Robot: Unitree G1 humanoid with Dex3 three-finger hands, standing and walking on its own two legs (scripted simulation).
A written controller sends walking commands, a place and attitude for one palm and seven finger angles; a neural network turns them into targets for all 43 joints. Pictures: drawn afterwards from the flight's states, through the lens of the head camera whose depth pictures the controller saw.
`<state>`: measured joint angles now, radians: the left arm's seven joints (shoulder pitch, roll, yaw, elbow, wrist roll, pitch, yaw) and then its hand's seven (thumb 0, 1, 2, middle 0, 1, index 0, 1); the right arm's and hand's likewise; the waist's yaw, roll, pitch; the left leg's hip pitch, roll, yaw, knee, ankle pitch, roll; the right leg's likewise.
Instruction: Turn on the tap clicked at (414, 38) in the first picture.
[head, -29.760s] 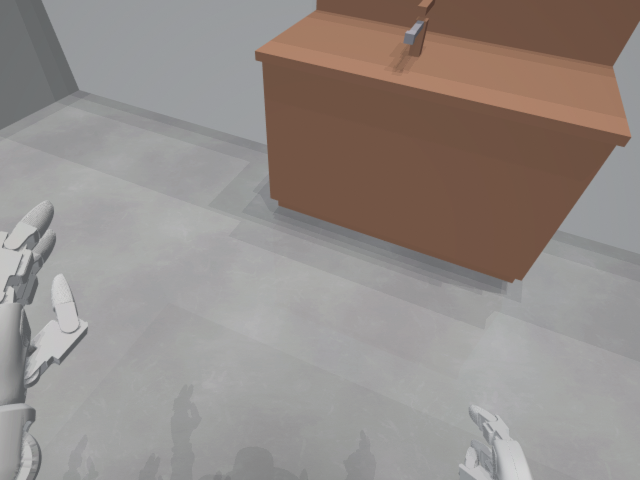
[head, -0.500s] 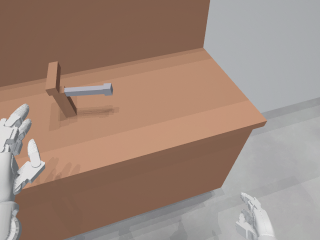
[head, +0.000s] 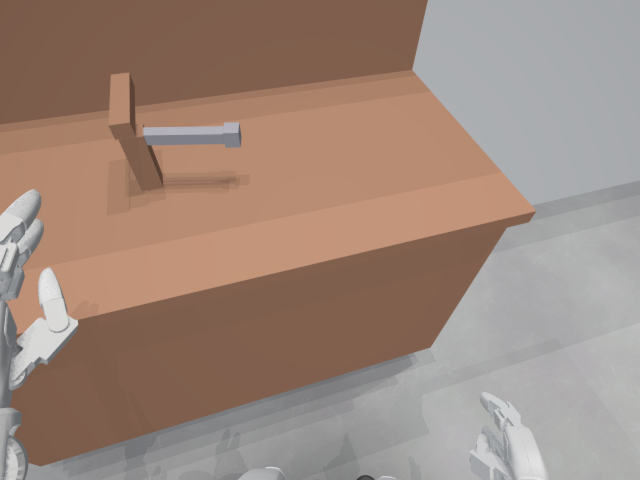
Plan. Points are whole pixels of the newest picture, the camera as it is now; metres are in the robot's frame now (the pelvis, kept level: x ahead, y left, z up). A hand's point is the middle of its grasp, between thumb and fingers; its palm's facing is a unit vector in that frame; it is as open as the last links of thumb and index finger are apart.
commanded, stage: step back with the hand held close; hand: left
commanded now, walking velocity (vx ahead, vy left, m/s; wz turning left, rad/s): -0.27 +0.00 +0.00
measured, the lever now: (232, 135) +0.59 +0.19 +0.08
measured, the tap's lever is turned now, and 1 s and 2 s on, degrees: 77 77 77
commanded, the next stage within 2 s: stop stepping back and stand still in 0.70 s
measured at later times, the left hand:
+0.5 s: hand (71, 382) +0.17 +0.21 +0.17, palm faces +0.28 -0.86 -0.42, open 7.4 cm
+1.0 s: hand out of the picture +0.00 +0.18 +0.18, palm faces +0.35 -0.84 -0.41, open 7.4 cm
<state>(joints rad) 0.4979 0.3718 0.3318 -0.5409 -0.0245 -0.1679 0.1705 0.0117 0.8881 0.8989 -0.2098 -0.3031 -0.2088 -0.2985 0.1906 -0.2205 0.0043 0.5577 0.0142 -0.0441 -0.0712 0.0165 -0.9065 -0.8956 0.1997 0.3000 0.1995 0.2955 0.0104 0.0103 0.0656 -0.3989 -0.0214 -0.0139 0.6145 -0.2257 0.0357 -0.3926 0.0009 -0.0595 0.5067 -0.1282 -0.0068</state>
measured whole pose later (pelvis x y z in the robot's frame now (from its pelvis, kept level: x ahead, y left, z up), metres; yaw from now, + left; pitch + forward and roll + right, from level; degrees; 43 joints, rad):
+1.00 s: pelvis -0.20 -0.05 +0.01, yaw +0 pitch +0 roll +1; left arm 0.55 0.37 0.33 -0.55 -0.06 -0.12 0.13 0.01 0.89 0.90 -0.21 -0.30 -0.21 -0.30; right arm 0.21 -0.19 0.01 0.64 0.03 -0.07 -0.05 0.02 -0.91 -0.90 0.20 0.30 0.20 0.30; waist 0.00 -0.02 0.01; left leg -0.57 -0.03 -0.01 1.13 -0.31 -0.04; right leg -0.26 -0.01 -0.01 0.47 -0.21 -0.02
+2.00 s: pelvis -0.29 -0.09 +0.00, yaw +4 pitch -3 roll -1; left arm 0.46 0.31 0.27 -0.51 -0.04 -0.10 0.14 0.02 0.89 0.90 -0.21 -0.30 -0.21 -0.30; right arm 0.21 -0.22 -0.01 0.68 0.02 -0.09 -0.05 0.02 -0.91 -0.90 0.20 0.30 0.20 0.30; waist 0.01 0.02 0.07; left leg -0.33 0.04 0.02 0.73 -0.35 0.02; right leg -0.23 0.00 -0.08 0.54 -0.26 -0.02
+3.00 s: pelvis -0.29 -0.07 +0.02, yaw +3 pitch -2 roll -1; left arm 0.47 0.35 0.32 -0.47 -0.05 -0.14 0.17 0.01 0.89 0.90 -0.21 -0.30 -0.21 -0.30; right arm 0.18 -0.19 0.01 0.61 0.01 -0.07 -0.07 0.02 -0.91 -0.90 0.20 0.30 0.20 0.30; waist 0.01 0.01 0.04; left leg -0.21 0.01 0.04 0.42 -0.18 0.02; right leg -0.15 -0.01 -0.03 0.36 -0.17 0.02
